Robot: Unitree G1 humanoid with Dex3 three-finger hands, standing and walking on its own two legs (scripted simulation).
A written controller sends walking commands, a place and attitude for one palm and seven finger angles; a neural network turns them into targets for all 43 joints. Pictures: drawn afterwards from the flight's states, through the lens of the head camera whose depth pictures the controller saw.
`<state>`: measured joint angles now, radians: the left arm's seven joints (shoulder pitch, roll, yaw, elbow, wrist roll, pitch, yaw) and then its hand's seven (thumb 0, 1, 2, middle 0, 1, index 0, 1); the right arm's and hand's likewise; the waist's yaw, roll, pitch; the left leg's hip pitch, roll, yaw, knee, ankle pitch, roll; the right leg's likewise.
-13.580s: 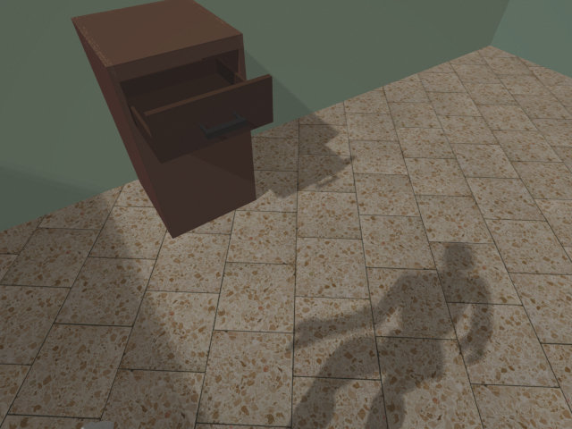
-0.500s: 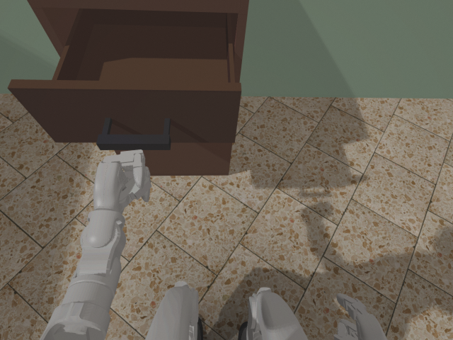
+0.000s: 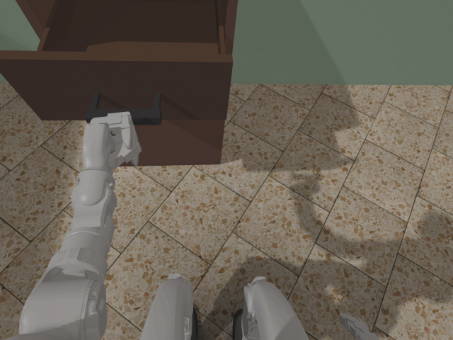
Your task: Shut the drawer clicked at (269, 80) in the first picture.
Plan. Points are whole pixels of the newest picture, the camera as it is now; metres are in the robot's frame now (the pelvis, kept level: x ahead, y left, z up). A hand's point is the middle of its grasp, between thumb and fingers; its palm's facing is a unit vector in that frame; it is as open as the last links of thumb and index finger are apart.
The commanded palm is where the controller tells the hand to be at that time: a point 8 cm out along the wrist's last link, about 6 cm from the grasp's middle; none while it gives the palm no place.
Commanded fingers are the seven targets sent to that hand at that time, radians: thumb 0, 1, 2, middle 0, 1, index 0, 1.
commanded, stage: push the drawer shut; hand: left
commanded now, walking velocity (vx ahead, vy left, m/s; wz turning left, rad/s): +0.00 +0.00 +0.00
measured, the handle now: (125, 107) +0.52 +0.18 +0.03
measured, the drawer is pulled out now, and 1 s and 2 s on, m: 0.19 0.06 0.00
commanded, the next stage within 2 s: pull the fist back off the drawer in 1.68 s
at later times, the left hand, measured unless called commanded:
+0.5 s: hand (137, 113) +0.51 +0.16 +0.02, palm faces +0.04 -1.00 -0.04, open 2.9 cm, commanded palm +0.51 +0.20 +0.03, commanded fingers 0.00 0.90 0.90 -1.40 -1.60 -1.40 -1.60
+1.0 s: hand (141, 88) +0.57 +0.16 +0.03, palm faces +0.05 -1.00 -0.04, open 3.0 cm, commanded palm +0.57 +0.18 +0.03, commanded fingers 0.00 0.90 0.90 -1.40 -1.60 -1.40 -1.60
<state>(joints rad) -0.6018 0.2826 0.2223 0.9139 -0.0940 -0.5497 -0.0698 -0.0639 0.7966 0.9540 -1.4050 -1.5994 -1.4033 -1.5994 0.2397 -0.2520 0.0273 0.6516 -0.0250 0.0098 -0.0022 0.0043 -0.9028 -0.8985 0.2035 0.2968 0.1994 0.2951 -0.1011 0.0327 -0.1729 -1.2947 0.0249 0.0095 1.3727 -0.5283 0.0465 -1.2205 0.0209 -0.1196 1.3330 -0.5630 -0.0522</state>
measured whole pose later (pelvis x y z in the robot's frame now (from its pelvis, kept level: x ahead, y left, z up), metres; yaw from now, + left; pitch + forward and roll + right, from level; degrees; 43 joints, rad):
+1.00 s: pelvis +0.00 +0.01 -0.02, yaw -3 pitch +32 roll -7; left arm -1.09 0.54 0.37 1.26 0.03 -0.46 -0.05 -0.01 0.80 0.94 -1.40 -1.60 -1.40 -1.60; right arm 0.34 -0.26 0.07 0.65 -0.07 0.07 0.04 0.00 -0.90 -0.90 0.20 0.30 0.20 0.30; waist -0.25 0.05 -0.15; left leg -1.48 0.05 -0.01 1.44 -0.53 0.06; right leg -1.39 0.04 -0.14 1.36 -0.54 -0.04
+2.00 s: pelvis -0.02 +0.01 -0.05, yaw -6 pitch +37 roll -10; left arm -1.47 0.85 0.36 1.33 0.14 -0.23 -0.11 -0.01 0.68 0.94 -1.40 -1.60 -1.40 -1.60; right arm 0.40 -0.24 0.15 0.61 -0.09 0.05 0.03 0.00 -0.90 -0.90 0.20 0.30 0.20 0.30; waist -0.38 0.05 -0.09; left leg -1.68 0.07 -0.06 1.53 -0.52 0.06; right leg -1.56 0.06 -0.18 1.41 -0.51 -0.05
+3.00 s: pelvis +0.05 +0.01 +0.07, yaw +0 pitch +20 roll -4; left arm -0.41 0.32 0.24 0.62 -0.16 -0.35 -0.08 0.02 0.90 0.90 -1.40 -1.60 -1.40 -1.60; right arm 0.30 -0.24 0.03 0.59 0.03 0.06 0.03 0.00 -0.90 -0.90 0.20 0.30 0.20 0.30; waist -0.09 0.04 -0.15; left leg -0.89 0.03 0.01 1.03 -0.48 0.04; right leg -0.81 0.05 -0.09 0.95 -0.48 -0.04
